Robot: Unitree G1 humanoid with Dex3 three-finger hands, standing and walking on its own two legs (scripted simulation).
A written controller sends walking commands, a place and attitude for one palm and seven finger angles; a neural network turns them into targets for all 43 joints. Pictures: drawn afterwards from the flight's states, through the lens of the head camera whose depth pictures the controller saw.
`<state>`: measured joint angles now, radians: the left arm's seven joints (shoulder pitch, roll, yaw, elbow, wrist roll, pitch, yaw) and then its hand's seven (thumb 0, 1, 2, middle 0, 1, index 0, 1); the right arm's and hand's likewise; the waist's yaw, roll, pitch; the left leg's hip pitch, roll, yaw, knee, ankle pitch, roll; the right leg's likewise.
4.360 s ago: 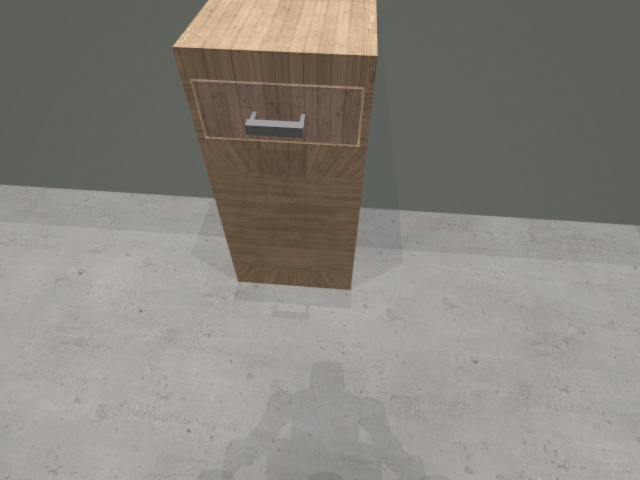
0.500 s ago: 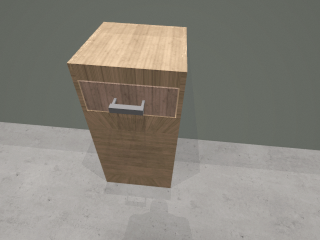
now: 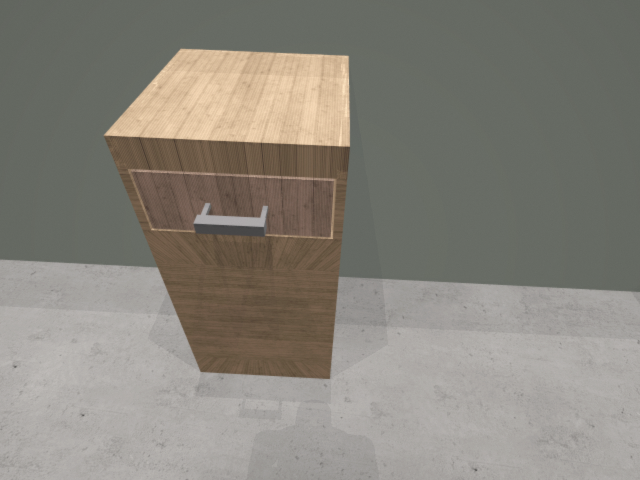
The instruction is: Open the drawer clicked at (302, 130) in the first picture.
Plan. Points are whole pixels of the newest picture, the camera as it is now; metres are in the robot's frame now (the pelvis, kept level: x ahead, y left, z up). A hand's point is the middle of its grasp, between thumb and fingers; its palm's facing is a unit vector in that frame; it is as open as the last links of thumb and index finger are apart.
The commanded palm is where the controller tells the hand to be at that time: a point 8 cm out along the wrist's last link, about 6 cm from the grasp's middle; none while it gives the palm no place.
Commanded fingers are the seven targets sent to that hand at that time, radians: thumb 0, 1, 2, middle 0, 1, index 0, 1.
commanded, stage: shuffle to correct the standing spot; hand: left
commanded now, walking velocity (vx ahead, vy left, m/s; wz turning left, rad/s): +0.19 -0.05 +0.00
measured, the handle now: (233, 217) +0.59 +0.21 -0.03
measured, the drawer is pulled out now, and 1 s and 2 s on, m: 0.00 0.00 0.00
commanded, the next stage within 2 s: come to a stop and stand still in 0.16 s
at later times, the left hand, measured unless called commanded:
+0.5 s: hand out of the picture +0.07 +0.10 -0.17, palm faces +0.07 -0.99 -0.12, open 7.3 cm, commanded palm none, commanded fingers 0.00 0.90 0.90 -0.20 -0.30 -0.20 -0.30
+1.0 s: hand out of the picture +0.07 +0.15 -0.16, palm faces +0.01 -0.96 -0.26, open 7.4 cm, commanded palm none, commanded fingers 0.00 0.90 0.90 -0.20 -0.30 -0.20 -0.30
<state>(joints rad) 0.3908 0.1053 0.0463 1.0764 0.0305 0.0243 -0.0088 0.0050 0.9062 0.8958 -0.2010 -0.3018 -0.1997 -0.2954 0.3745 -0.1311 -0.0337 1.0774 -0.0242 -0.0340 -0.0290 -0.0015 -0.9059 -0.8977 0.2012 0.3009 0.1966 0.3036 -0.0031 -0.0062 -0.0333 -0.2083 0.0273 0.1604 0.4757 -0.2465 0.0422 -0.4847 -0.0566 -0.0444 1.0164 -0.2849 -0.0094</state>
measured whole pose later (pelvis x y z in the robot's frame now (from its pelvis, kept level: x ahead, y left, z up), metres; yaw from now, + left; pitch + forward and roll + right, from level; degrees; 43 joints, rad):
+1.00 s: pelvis +0.05 -0.04 +0.00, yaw -3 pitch -1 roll +0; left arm 0.32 0.16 0.03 1.03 0.03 0.03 0.03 0.00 0.91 0.90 -0.20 -0.30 -0.20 -0.30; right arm 0.22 -0.19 -0.06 1.04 -0.02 0.06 -0.01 -0.01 -0.93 -0.90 0.20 0.30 0.20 0.30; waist 0.00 0.05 -0.01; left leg -0.39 0.04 0.08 0.61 -0.29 0.00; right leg -0.15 -0.02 -0.06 0.48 -0.32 -0.02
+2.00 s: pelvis +0.01 +0.02 +0.00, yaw -2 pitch -2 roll -1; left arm 0.35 0.17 -0.01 1.03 0.02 0.02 0.03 0.00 0.91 0.90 -0.20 -0.30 -0.20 -0.30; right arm 0.29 -0.17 -0.01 1.03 -0.01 0.02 -0.01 0.00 -0.91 -0.90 0.20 0.30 0.20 0.30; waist 0.00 -0.02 0.01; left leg -0.24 -0.02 0.11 0.47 -0.20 0.08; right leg -0.18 -0.10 -0.04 0.45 -0.23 0.06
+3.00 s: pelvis +0.06 +0.02 -0.01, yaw +1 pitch -2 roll -2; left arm 0.14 0.14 0.05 0.96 0.03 0.03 0.05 -0.01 0.93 0.90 -0.20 -0.30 -0.20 -0.30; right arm 0.24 -0.16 -0.06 1.02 -0.01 0.03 -0.02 0.00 -0.91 -0.90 0.20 0.30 0.20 0.30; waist -0.01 0.00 0.08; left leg -0.30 0.03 0.08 0.67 -0.35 -0.01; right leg -0.35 -0.10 -0.14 0.57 -0.17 0.02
